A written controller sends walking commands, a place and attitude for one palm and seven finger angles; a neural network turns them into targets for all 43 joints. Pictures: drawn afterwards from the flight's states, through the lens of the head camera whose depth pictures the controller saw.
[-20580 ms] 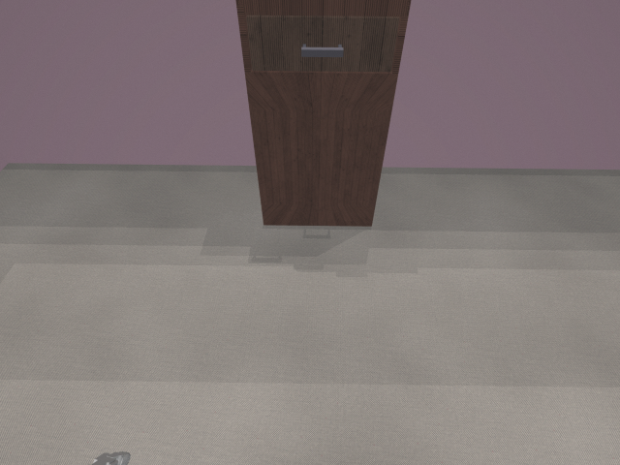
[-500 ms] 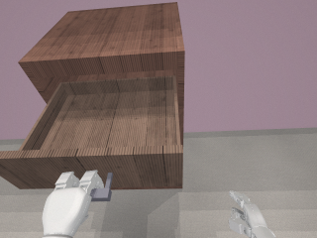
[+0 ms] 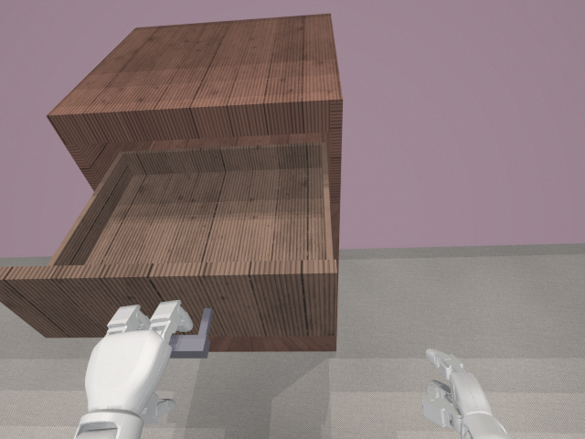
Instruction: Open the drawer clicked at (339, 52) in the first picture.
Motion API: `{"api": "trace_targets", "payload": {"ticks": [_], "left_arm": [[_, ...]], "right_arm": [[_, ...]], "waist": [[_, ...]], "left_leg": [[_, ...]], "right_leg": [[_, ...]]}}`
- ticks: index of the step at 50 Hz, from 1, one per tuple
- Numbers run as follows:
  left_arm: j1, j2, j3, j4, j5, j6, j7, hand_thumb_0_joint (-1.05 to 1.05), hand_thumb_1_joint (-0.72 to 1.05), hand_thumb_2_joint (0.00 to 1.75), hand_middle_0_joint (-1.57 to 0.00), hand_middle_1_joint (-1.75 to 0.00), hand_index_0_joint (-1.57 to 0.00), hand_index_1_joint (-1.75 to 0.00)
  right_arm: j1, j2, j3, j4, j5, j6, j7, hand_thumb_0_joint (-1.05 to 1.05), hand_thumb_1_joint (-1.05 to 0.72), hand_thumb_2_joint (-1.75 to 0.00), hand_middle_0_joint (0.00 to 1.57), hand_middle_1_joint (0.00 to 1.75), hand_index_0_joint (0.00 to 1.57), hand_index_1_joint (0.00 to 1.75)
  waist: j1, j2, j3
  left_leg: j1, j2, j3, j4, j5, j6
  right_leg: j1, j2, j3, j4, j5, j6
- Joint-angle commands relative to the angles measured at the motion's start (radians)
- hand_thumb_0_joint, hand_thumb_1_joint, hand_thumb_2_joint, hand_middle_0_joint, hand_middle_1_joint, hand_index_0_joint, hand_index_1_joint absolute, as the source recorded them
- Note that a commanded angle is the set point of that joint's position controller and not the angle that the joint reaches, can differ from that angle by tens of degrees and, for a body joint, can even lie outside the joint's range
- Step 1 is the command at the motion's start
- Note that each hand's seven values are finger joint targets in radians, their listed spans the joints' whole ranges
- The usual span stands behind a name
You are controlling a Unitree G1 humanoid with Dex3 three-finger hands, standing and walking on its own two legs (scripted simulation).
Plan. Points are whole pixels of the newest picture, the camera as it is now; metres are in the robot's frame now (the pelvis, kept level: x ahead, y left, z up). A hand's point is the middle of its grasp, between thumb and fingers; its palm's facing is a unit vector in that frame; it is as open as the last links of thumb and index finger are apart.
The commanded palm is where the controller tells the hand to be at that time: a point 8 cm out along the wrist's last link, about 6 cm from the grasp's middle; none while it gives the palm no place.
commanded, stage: open the thumb to release the handle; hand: left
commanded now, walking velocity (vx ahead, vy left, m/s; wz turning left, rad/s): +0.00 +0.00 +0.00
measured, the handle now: (162, 331) +0.24 +0.20 +0.06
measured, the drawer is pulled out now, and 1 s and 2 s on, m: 0.29 0.29 0.29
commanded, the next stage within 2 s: lift the hand off the handle in 0.06 s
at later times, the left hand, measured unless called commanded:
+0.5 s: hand (155, 372) +0.19 +0.20 +0.03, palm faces +0.06 -0.12 -0.99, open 13.8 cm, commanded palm +0.17 +0.21 +0.09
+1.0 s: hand (129, 346) +0.20 +0.22 +0.09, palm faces +0.10 -0.16 -0.98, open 13.5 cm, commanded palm +0.17 +0.22 +0.16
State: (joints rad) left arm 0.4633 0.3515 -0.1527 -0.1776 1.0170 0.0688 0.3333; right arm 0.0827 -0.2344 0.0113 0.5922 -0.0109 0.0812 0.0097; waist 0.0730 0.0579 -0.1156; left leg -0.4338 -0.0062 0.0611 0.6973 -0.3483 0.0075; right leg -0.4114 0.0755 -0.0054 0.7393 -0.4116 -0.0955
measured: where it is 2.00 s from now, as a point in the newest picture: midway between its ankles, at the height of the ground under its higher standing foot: outside the picture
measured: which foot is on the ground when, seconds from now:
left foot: down 0.00-1.00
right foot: down 0.00-1.00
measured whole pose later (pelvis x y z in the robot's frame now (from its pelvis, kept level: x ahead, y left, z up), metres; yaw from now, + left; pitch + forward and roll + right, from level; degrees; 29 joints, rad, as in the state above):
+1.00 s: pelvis +0.00 +0.02 +0.01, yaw +1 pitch +0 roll +1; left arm 0.38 0.38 -0.19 -0.33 0.96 0.16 0.17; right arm 0.07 -0.24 0.02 0.61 0.00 0.10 0.01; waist 0.11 0.10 -0.07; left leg -0.29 -0.02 0.05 0.58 -0.30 0.03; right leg -0.25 0.06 -0.01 0.59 -0.35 -0.07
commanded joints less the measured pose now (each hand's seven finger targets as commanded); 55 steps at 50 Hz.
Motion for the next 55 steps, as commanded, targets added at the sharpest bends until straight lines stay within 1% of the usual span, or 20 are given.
{"api": "trace_targets", "payload": {"ticks": [1,4,6,7,8,11,15,19,21,23,27,29,31,32,36,40,44,47,53,55], "left_arm": [[-0.041,0.132,0.137,-0.175,-0.005,0.023,0.042,0.0,-0.5,0.3,-0.3,-1.2,-0.3,-1.2],[-0.044,0.144,0.151,-0.148,0.0,0.018,0.045,0.0,-0.5,0.3,-0.3,-1.2,-0.3,-1.2],[-0.098,0.157,0.161,-0.151,0.004,0.016,0.047,0.0,-0.5,0.3,-0.3,-1.2,-0.3,-1.2],[-0.086,0.145,0.15,-0.147,0.006,0.019,0.047,0.0,-0.5,0.3,-0.3,-1.2,-0.3,-1.2],[-0.064,0.029,0.025,-0.13,0.003,0.024,0.036,0.0,-0.5,0.3,-0.3,-1.2,-0.3,-1.2],[-0.086,0.097,0.085,-0.143,-0.003,0.022,0.036,0.0,-0.5,0.3,-0.3,-1.2,-0.3,-1.2],[-0.118,0.074,0.052,-0.128,0.03,0.023,0.04,0.0,-0.5,0.3,-0.3,-1.2,-0.3,-1.2],[-0.177,0.095,0.067,-0.096,0.023,0.036,0.04,0.0,-0.5,0.3,-0.3,-1.2,-0.3,-1.2],[-0.208,0.122,0.095,-0.091,0.02,0.039,0.041,0.0,-0.5,0.3,-0.3,-1.2,-0.3,-1.2],[-0.2,0.104,0.077,-0.076,0.018,0.044,0.038,0.0,-0.5,0.3,-0.3,-1.2,-0.3,-1.2],[-0.253,0.145,0.098,-0.197,0.008,0.048,0.034,0.0,-0.5,0.3,-0.3,-1.2,-0.3,-1.2],[-0.246,0.129,0.079,-0.208,0.0,0.051,0.023,0.0,-0.5,0.3,-0.3,-1.2,-0.3,-1.2],[-0.268,0.167,0.119,-0.245,-0.01,0.045,0.013,0.0,-0.5,0.3,-0.3,-1.2,-0.3,-1.2],[-0.271,0.161,0.107,-0.246,-0.006,0.045,0.01,0.0,-0.5,0.3,-0.3,-1.2,-0.3,-1.2],[-0.285,0.161,0.113,-0.307,-0.02,0.041,-0.011,0.0,-0.5,0.3,-0.3,-1.2,-0.3,-1.2],[-0.239,0.169,0.121,-0.346,-0.034,0.043,-0.036,0.0,-0.5,0.3,-0.3,-1.2,-0.3,-1.2],[-0.257,0.15,0.088,-0.359,-0.037,0.071,-0.076,0.0,-0.5,0.3,-0.3,-1.2,-0.3,-1.2],[-0.248,0.167,0.099,-0.397,-0.043,0.088,-0.104,0.0,-0.5,0.3,-0.3,-1.2,-0.3,-1.2],[-0.292,0.173,0.084,-0.466,-0.052,0.097,-0.154,0.0,-0.5,0.3,-0.3,-1.2,-0.3,-1.2],[-0.278,0.183,0.093,-0.496,-0.058,0.094,-0.164,0.0,-0.5,0.3,-0.3,-1.2,-0.3,-1.2]], "right_arm": [[-0.166,-0.074,-0.03,-0.174,0.004,-0.048,0.002,0.0,-0.9,-0.9,0.2,0.3,0.2,0.3],[-0.168,-0.073,-0.029,-0.172,0.0,-0.05,-0.007,0.0,-0.9,-0.9,0.2,0.3,0.2,0.3],[-0.165,-0.075,-0.031,-0.167,0.001,-0.051,-0.009,0.0,-0.9,-0.9,0.2,0.3,0.2,0.3],[-0.166,-0.071,-0.031,-0.172,0.001,-0.053,-0.01,0.0,-0.9,-0.9,0.2,0.3,0.2,0.3],[-0.161,-0.066,-0.033,-0.174,-0.004,-0.058,0.0,0.0,-0.9,-0.9,0.2,0.3,0.2,0.3],[-0.156,-0.075,-0.04,-0.171,0.0,-0.055,0.002,0.0,-0.9,-0.9,0.2,0.3,0.2,0.3],[-0.149,-0.071,-0.037,-0.164,-0.005,-0.055,0.002,0.0,-0.9,-0.9,0.2,0.3,0.2,0.3],[-0.155,-0.072,-0.034,-0.152,0.001,-0.053,-0.009,0.0,-0.9,-0.9,0.2,0.3,0.2,0.3],[-0.16,-0.073,-0.033,-0.146,0.005,-0.053,-0.015,0.0,-0.9,-0.9,0.2,0.3,0.2,0.3],[-0.158,-0.067,-0.031,-0.143,0.006,-0.053,-0.018,0.0,-0.9,-0.9,0.2,0.3,0.2,0.3],[-0.174,-0.064,-0.031,-0.149,0.006,-0.05,-0.02,0.0,-0.9,-0.9,0.2,0.3,0.2,0.3],[-0.184,-0.061,-0.028,-0.15,0.006,-0.048,-0.019,0.0,-0.9,-0.9,0.2,0.3,0.2,0.3],[-0.193,-0.063,-0.027,-0.153,0.007,-0.048,-0.022,0.0,-0.9,-0.9,0.2,0.3,0.2,0.3],[-0.195,-0.06,-0.024,-0.154,0.004,-0.049,-0.022,0.0,-0.9,-0.9,0.2,0.3,0.2,0.3],[-0.201,-0.062,-0.025,-0.159,0.007,-0.049,-0.016,0.0,-0.9,-0.9,0.2,0.3,0.2,0.3],[-0.2,-0.065,-0.026,-0.163,0.007,-0.044,-0.009,0.0,-0.9,-0.9,0.2,0.3,0.2,0.3],[-0.208,-0.067,-0.021,-0.16,0.012,-0.031,0.0,0.0,-0.9,-0.9,0.2,0.3,0.2,0.3],[-0.209,-0.066,-0.014,-0.169,0.016,-0.029,0.005,0.0,-0.9,-0.9,0.2,0.3,0.2,0.3],[-0.229,-0.065,-0.006,-0.171,0.019,-0.015,0.01,0.0,-0.9,-0.9,0.2,0.3,0.2,0.3],[-0.226,-0.068,-0.007,-0.177,0.02,-0.013,0.014,0.0,-0.9,-0.9,0.2,0.3,0.2,0.3]], "waist": [[0.022,-0.062,-0.062],[0.026,-0.092,-0.043],[0.019,-0.07,-0.05],[0.027,-0.066,-0.052],[0.012,-0.076,-0.036],[0.015,-0.091,-0.081],[0.013,-0.124,-0.079],[0.004,-0.132,-0.065],[0.005,-0.119,-0.071],[0.01,-0.122,-0.081],[0.022,-0.06,-0.139],[0.019,-0.064,-0.105],[0.022,-0.062,-0.103],[0.024,-0.059,-0.087],[0.028,-0.026,-0.1],[0.037,-0.059,-0.096],[0.03,-0.042,-0.054],[0.039,-0.037,-0.084],[0.036,-0.028,-0.059],[0.042,-0.024,-0.078]], "left_leg": [[0.084,-0.046,-0.054,-0.037,0.172,0.026],[0.069,-0.05,-0.052,-0.037,0.143,0.027],[0.081,-0.049,-0.053,-0.037,0.138,0.026],[0.079,-0.049,-0.051,-0.036,0.131,0.028],[0.086,-0.049,-0.057,-0.033,0.146,0.029],[0.094,-0.039,-0.058,-0.037,0.167,0.028],[0.08,-0.046,-0.059,-0.029,0.166,0.028],[0.071,-0.045,-0.058,-0.038,0.135,0.03],[0.081,-0.044,-0.059,-0.04,0.134,0.029],[0.083,-0.044,-0.058,-0.045,0.14,0.029],[0.14,-0.045,-0.058,-0.056,0.191,0.031],[0.152,-0.045,-0.062,-0.065,0.196,0.033],[0.172,-0.042,-0.065,-0.072,0.205,0.034],[0.172,-0.043,-0.061,-0.075,0.199,0.035],[0.225,-0.036,-0.069,-0.094,0.238,0.036],[0.231,-0.037,-0.066,-0.109,0.269,0.035],[0.252,-0.029,-0.065,-0.135,0.267,0.033],[0.27,-0.024,-0.063,-0.149,0.291,0.035],[0.302,-0.017,-0.069,-0.177,0.315,0.034],[0.311,-0.015,-0.07,-0.182,0.344,0.033]], "right_leg": [[0.016,-0.05,0.144,-0.18,0.315,0.057],[0.008,-0.053,0.16,-0.2,0.257,0.062],[0.003,-0.053,0.166,-0.21,0.229,0.057],[0.002,-0.057,0.166,-0.213,0.209,0.059],[-0.014,-0.058,0.143,-0.2,0.236,0.06],[0.008,-0.049,0.137,-0.184,0.273,0.057],[0.001,-0.056,0.146,-0.178,0.298,0.062],[-0.001,-0.057,0.145,-0.193,0.25,0.067],[0.004,-0.055,0.149,-0.204,0.236,0.063],[0.015,-0.057,0.136,-0.192,0.256,0.065],[0.059,-0.058,0.143,-0.197,0.308,0.061],[0.046,-0.055,0.133,-0.209,0.295,0.06],[0.056,-0.053,0.139,-0.227,0.288,0.057],[0.046,-0.056,0.136,-0.232,0.265,0.059],[0.058,-0.048,0.117,-0.242,0.276,0.05],[0.09,-0.05,0.119,-0.248,0.333,0.054],[0.08,-0.049,0.107,-0.274,0.288,0.054],[0.121,-0.052,0.094,-0.276,0.302,0.054],[0.142,-0.051,0.09,-0.302,0.314,0.05],[0.165,-0.051,0.078,-0.298,0.345,0.053]]}}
